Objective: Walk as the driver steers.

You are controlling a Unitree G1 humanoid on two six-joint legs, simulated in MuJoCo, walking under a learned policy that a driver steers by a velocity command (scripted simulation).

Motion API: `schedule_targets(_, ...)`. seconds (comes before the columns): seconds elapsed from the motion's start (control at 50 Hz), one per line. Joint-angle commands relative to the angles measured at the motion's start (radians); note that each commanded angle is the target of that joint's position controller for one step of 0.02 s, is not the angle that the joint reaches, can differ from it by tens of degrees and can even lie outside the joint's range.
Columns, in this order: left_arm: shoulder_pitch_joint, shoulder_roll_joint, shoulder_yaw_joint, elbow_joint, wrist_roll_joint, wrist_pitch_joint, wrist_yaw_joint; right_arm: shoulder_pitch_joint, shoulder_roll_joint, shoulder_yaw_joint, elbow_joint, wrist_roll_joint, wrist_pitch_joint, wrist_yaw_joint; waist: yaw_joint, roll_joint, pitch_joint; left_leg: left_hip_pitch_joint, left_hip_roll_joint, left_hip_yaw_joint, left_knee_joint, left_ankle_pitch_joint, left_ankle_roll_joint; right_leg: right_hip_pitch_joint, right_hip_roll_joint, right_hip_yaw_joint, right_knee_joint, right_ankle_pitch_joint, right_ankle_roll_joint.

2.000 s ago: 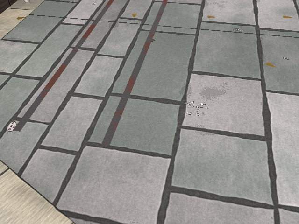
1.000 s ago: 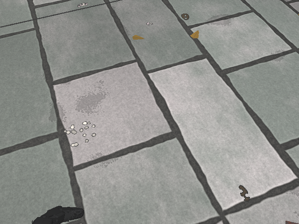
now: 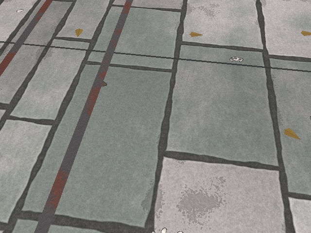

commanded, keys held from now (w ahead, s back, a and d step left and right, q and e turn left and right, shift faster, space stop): w+e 0.32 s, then e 0.40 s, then no key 0.02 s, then q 0.26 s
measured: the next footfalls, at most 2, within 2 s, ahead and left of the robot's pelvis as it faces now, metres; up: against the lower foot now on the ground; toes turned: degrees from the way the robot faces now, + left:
left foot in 0.46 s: +0.43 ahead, +0.06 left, +0.00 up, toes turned -17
right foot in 0.90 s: +0.32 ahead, -0.14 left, +0.00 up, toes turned -26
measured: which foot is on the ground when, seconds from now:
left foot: up 0.00-0.44, down 0.46-0.90, up 0.92-1.00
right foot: down 0.00-0.44, up 0.46-0.88, down 0.90-1.00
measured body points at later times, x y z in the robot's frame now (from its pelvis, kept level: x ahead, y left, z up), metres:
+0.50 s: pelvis +0.27 +0.00 +0.00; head +0.31 +0.00 +0.45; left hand +0.31 +0.28 -0.13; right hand +0.44 -0.27 -0.07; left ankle +0.39 +0.07 -0.72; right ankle +0.11 -0.07 -0.68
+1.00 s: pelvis +0.32 -0.03 +0.02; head +0.32 -0.05 +0.47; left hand +0.56 +0.11 -0.08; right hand +0.25 -0.27 -0.13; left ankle +0.38 +0.08 -0.70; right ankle +0.29 -0.12 -0.72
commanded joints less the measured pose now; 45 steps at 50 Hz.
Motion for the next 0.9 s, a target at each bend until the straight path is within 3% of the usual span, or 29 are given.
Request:
schedule_targets(0.02,0.222,0.173,0.062,0.034,-0.031,0.014,-0.004,-0.007,-0.129,-0.016,-0.091,-0.022,-0.030,0.009,0.074,-0.087,-0.118,-0.577,0.103,0.004,0.526,0.065,-0.020,0.540,-0.388,0.712,-0.277,-0.162,-0.248)
schedule_targets(0.04,0.178,0.126,0.052,0.027,-0.020,0.012,-0.008,-0.081,-0.125,-0.011,-0.112,-0.023,-0.036,0.016,0.069,-0.017,-0.053,-0.574,0.140,0.017,0.477,0.119,-0.024,0.433,-0.344,0.604,-0.302,-0.087,-0.230)
schedule_targets(0.08,0.197,0.092,0.038,0.055,-0.016,0.003,-0.001,-0.119,-0.102,-0.005,-0.141,-0.031,-0.023,0.026,0.029,-0.023,-0.006,-0.532,0.181,0.031,0.382,0.138,-0.047,0.311,-0.261,0.476,-0.330,0.096,-0.190)
schedule_targets(0.16,0.266,0.141,0.055,0.084,-0.027,-0.011,0.005,-0.171,-0.063,0.012,-0.177,-0.031,0.008,0.034,0.019,-0.053,-0.020,-0.527,0.199,0.085,0.223,0.151,-0.110,0.254,-0.203,0.382,-0.358,0.216,-0.188)
schedule_targets(0.22,0.316,0.143,0.060,0.092,-0.030,-0.003,0.007,-0.339,-0.051,0.023,-0.240,-0.025,0.012,0.038,0.060,-0.062,0.018,-0.551,0.201,0.117,0.031,0.284,-0.143,0.226,-0.161,0.357,-0.381,0.208,-0.154)
schedule_targets(0.32,0.408,0.150,0.069,0.100,-0.022,0.009,0.013,-0.491,-0.045,0.036,-0.295,-0.009,0.005,0.041,0.129,-0.078,-0.017,-0.527,0.159,0.121,-0.156,0.408,-0.142,0.334,-0.152,0.376,-0.300,0.344,-0.104)
schedule_targets(0.38,0.405,0.155,0.073,0.093,-0.012,0.023,0.026,-0.477,-0.062,0.034,-0.303,-0.005,-0.010,0.028,0.110,-0.088,-0.027,-0.438,0.114,0.102,-0.255,0.357,-0.118,0.374,-0.147,0.398,-0.167,0.546,-0.058)
schedule_targets(0.42,0.351,0.167,0.079,0.072,-0.018,0.022,0.030,-0.336,-0.101,0.021,-0.263,-0.006,-0.026,0.013,0.042,-0.096,-0.081,-0.240,0.090,0.089,-0.375,0.386,-0.086,0.352,-0.105,0.409,-0.022,0.615,-0.007)
schedule_targets(0.44,0.323,0.159,0.078,0.056,-0.034,0.013,0.024,-0.223,-0.140,0.010,-0.241,-0.016,-0.043,0.001,-0.017,-0.060,-0.147,-0.042,0.172,0.035,-0.426,0.516,-0.051,0.266,-0.055,0.383,0.139,0.518,0.023)
schedule_targets(0.46,0.332,0.096,0.062,0.003,-0.054,0.003,0.025,-0.081,-0.224,-0.008,-0.235,-0.034,-0.045,-0.017,-0.050,0.077,-0.304,0.218,0.455,-0.165,-0.344,0.860,0.007,0.109,-0.005,0.289,0.407,0.068,0.049)
schedule_targets(0.48,0.508,0.063,0.058,0.000,-0.076,0.018,0.042,-0.094,-0.263,-0.022,-0.245,-0.018,-0.019,-0.009,0.021,0.238,-0.456,0.360,0.702,-0.418,-0.298,1.184,0.170,-0.052,0.107,0.172,0.648,-0.602,0.056)
schedule_targets(0.5,0.501,0.146,0.073,0.040,-0.030,0.042,0.052,-0.136,-0.175,-0.018,-0.255,0.009,0.001,-0.006,0.036,0.096,-0.403,0.238,0.646,-0.415,-0.316,1.060,0.188,-0.094,0.017,0.158,0.726,-0.516,0.055)
schedule_targets(0.52,0.409,0.147,0.078,0.035,-0.013,0.055,0.043,-0.197,-0.085,0.007,-0.269,0.011,0.003,-0.007,0.038,0.042,-0.256,0.104,0.562,-0.271,-0.365,0.962,0.154,-0.110,-0.008,0.152,0.717,-0.436,0.068)
schedule_targets(0.54,0.358,0.127,0.078,0.020,-0.007,0.065,0.032,-0.246,-0.050,0.020,-0.272,0.004,0.006,-0.008,0.054,0.047,-0.170,0.003,0.496,-0.163,-0.417,0.904,0.115,-0.112,-0.035,0.142,0.680,-0.387,0.083)
schedule_targets(0.58,0.337,0.104,0.077,0.009,0.003,0.094,0.008,-0.261,-0.064,0.017,-0.264,0.001,0.007,-0.016,0.072,0.125,-0.103,-0.119,0.428,-0.035,-0.474,0.887,0.097,-0.074,-0.047,0.119,0.662,-0.321,0.110)
schedule_targets(0.64,0.322,0.091,0.076,-0.016,-0.006,0.114,-0.003,-0.250,-0.087,0.005,-0.254,-0.002,0.001,-0.013,0.093,0.110,-0.132,-0.154,0.431,0.040,-0.493,0.901,0.120,-0.053,-0.038,0.107,0.640,-0.271,0.122)
schedule_targets(0.74,0.197,0.072,0.056,-0.081,-0.001,0.136,-0.023,-0.239,-0.104,-0.006,-0.243,-0.007,0.019,-0.012,0.075,0.134,-0.109,-0.201,0.427,0.128,-0.527,0.653,0.112,-0.021,-0.083,0.073,0.421,-0.180,0.118)
schedule_targets(0.78,0.165,0.055,0.042,-0.094,-0.004,0.134,-0.024,-0.210,-0.119,-0.012,-0.226,-0.009,0.023,-0.003,0.057,0.144,-0.116,-0.227,0.416,0.134,-0.515,0.621,0.110,0.069,-0.065,0.062,0.297,-0.193,0.105)
schedule_targets(0.84,0.159,0.052,0.030,-0.088,-0.004,0.127,-0.007,-0.180,-0.129,-0.014,-0.200,-0.006,0.038,0.012,0.043,0.147,-0.120,-0.210,0.411,0.094,-0.474,0.546,0.106,0.161,-0.036,0.039,0.116,-0.224,0.085)
schedule_targets(0.88,0.207,0.036,0.016,-0.057,0.004,0.109,0.009,-0.195,-0.095,0.003,-0.187,0.005,0.049,0.020,0.086,0.091,-0.102,-0.293,0.365,0.091,-0.421,0.434,0.031,0.359,-0.052,0.050,-0.204,-0.040,0.066)
schedule_targets(0.9,0.218,0.081,0.019,-0.052,0.019,0.093,0.023,-0.144,-0.040,0.018,-0.183,-0.001,0.047,0.031,0.064,-0.022,-0.121,-0.349,0.310,0.119,-0.360,0.305,-0.035,0.465,-0.208,0.208,-0.293,0.013,0.057)
Velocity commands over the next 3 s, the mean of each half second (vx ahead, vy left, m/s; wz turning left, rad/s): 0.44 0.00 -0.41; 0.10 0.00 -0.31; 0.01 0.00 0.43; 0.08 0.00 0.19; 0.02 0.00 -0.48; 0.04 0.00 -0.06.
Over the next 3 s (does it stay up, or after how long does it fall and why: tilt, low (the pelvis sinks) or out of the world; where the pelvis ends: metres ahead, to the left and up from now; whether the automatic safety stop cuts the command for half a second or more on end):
stays up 0.34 -0.02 0.03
